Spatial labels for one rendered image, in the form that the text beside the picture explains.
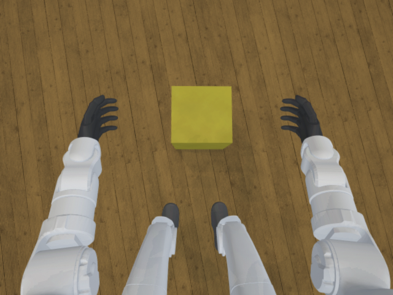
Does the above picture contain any right robot shin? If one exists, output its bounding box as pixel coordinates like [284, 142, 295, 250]
[217, 216, 246, 228]

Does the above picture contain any right robot hand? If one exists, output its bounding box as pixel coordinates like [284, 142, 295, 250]
[280, 95, 323, 143]

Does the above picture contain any right robot upper arm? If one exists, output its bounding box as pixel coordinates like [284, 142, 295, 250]
[311, 238, 393, 295]

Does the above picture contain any carton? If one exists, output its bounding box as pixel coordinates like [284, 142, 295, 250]
[171, 86, 233, 149]

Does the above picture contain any left robot upper arm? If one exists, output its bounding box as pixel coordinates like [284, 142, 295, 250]
[23, 245, 99, 295]

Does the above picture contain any robot right thigh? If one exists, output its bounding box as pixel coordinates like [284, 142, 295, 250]
[216, 221, 276, 295]

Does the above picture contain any robot right forearm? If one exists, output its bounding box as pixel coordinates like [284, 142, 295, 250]
[301, 135, 391, 289]

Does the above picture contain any left robot hand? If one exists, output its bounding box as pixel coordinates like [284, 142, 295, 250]
[77, 95, 119, 141]

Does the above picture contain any robot left forearm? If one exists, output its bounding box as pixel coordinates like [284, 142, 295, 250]
[20, 137, 102, 295]

